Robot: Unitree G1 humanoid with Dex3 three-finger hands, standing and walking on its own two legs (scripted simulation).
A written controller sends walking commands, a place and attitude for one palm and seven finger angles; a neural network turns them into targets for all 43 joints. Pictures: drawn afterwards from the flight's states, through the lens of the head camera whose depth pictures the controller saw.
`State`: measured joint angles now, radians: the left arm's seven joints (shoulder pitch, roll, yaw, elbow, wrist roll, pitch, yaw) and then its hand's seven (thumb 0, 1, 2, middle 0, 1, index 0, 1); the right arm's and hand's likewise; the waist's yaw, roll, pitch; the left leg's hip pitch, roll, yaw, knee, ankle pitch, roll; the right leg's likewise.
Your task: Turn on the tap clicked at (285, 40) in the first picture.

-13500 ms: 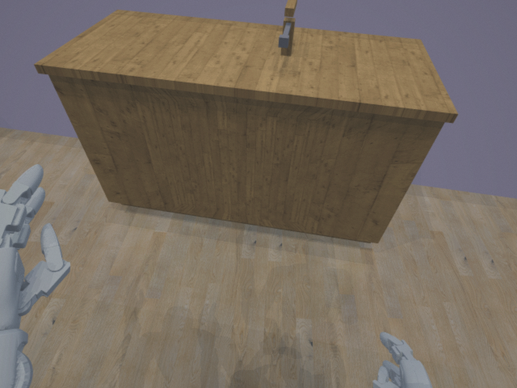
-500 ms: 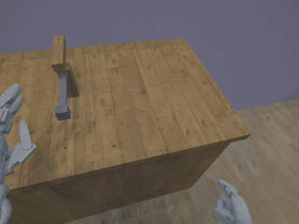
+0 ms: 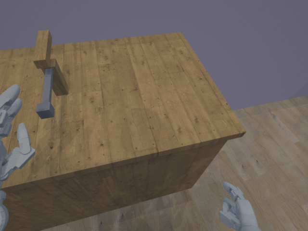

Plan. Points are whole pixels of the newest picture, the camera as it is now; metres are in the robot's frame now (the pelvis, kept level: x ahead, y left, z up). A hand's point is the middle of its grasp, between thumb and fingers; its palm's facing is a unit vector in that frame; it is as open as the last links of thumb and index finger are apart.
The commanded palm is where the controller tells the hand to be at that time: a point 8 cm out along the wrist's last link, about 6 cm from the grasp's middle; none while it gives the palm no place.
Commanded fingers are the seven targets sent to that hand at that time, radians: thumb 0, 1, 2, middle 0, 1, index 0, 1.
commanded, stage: shuffle to correct the standing spot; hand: left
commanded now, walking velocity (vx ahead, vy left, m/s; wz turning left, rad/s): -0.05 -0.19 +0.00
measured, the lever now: (45, 110) +0.34 +0.29 +0.11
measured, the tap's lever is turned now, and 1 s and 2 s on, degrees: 0 0 0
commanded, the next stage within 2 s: come to a stop and stand still in 0.06 s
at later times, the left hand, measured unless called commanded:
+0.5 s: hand (19, 136) +0.24 +0.27 +0.17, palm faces +0.40 -0.76 -0.51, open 7.4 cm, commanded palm +0.16 +0.27 +0.18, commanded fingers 0.00 0.90 0.90 -0.20 -0.30 -0.20 -0.30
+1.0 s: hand out of the picture +0.22 +0.31 +0.16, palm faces +0.44 -0.85 -0.29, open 7.4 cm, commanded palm +0.16 +0.33 +0.18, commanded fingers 0.00 0.90 0.90 -0.20 -0.30 -0.20 -0.30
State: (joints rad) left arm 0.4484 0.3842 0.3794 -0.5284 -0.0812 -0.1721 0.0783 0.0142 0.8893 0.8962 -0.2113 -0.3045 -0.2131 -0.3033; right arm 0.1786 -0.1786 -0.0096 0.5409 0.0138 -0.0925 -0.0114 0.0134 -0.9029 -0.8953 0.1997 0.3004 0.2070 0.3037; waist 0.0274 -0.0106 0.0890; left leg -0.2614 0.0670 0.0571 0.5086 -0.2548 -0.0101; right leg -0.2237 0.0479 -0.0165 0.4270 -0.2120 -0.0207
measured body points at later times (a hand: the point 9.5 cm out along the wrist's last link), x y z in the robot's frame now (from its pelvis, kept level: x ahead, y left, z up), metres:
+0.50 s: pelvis +0.01 -0.01 +0.00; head +0.05 +0.01 +0.45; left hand +0.21 +0.31 +0.20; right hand +0.18 -0.24 -0.08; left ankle +0.01 +0.12 -0.74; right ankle +0.01 -0.11 -0.74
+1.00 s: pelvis +0.00 +0.05 +0.00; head +0.02 +0.08 +0.45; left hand +0.19 +0.35 +0.18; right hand +0.19 -0.15 -0.07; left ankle +0.01 +0.12 -0.74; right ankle +0.01 -0.11 -0.74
